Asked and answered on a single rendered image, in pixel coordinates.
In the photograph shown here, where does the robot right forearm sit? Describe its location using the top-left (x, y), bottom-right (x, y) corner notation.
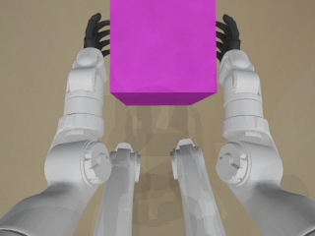
top-left (218, 49), bottom-right (278, 152)

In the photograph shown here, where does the robot right upper arm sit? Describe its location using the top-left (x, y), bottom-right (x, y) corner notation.
top-left (216, 140), bottom-right (315, 236)

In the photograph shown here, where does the robot left thigh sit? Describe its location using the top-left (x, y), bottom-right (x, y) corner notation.
top-left (93, 148), bottom-right (141, 236)

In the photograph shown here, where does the right robot hand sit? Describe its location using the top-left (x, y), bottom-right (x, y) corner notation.
top-left (216, 14), bottom-right (241, 62)

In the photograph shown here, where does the robot left forearm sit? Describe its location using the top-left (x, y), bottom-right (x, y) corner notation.
top-left (44, 47), bottom-right (108, 177)

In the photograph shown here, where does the robot left upper arm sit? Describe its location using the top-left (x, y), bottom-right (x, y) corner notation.
top-left (0, 139), bottom-right (112, 236)

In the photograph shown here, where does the left robot shin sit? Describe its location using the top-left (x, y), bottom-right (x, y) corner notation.
top-left (109, 143), bottom-right (134, 161)

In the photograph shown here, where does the left robot hand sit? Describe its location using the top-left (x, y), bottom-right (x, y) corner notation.
top-left (84, 13), bottom-right (110, 57)

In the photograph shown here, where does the carton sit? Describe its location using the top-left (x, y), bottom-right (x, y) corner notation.
top-left (109, 0), bottom-right (218, 106)

